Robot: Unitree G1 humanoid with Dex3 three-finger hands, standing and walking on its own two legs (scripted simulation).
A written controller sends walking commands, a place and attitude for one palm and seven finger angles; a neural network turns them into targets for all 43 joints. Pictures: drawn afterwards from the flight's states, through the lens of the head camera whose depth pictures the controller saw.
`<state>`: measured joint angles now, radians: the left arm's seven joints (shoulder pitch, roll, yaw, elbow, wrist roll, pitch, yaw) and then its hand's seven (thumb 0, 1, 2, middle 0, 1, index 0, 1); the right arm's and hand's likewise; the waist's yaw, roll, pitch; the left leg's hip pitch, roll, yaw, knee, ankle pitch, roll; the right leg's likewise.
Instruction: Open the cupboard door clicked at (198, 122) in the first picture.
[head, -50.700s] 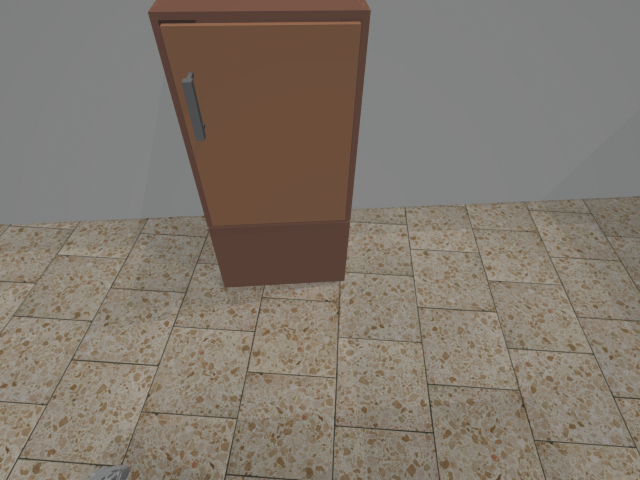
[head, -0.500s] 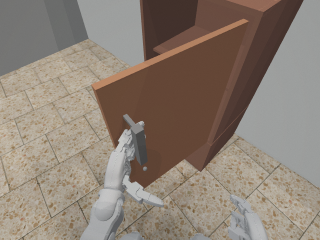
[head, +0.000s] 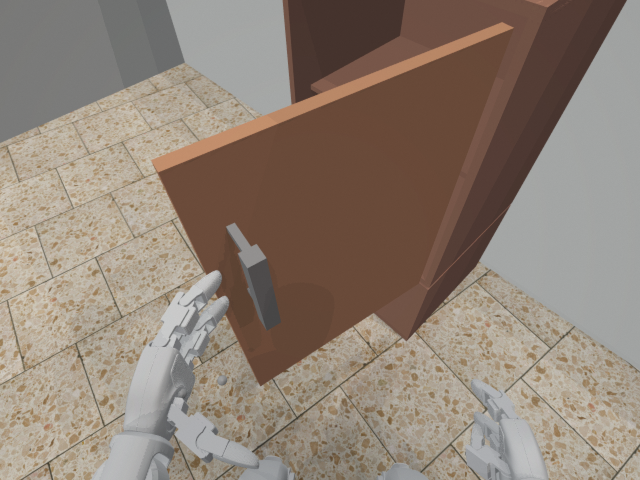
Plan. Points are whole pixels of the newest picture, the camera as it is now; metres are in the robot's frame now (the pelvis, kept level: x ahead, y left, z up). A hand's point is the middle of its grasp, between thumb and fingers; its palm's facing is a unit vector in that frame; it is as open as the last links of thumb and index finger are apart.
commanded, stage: slide the hand sideways off the handle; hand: left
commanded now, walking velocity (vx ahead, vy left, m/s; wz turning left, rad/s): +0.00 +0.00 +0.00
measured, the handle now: (253, 279) +0.33 +0.10 +0.08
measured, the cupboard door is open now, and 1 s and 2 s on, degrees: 79 79 79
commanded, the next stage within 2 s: draw the hand back to the body in 0.28 s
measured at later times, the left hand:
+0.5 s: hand (185, 407) +0.19 +0.15 +0.08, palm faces -0.06 -1.00 -0.05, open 16.3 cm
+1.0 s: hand (86, 383) +0.19 +0.21 +0.14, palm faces +0.16 -0.95 -0.27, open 15.6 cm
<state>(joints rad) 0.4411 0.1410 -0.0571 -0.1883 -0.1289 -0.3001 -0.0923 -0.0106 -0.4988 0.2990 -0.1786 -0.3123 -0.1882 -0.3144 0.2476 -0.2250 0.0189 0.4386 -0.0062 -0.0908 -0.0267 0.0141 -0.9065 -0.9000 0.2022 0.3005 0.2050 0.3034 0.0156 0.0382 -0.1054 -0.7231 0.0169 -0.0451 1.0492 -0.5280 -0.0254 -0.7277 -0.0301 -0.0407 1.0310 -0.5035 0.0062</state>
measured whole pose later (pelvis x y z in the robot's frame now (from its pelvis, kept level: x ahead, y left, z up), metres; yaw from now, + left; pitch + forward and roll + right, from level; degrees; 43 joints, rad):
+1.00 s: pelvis +0.00 +0.02 +0.03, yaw +0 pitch +4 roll -2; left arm 0.56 0.30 0.15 -0.43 -0.12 -0.06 -0.01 -0.01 -0.37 0.36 -0.16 -0.30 -0.16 -0.30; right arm 0.28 -0.22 0.06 0.47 0.02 -0.16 -0.10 0.02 -0.91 -0.90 0.20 0.30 0.21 0.30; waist 0.04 0.05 -0.09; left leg -0.49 0.02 -0.04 0.89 -0.47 -0.01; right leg -0.48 -0.02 -0.04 0.83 -0.42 0.03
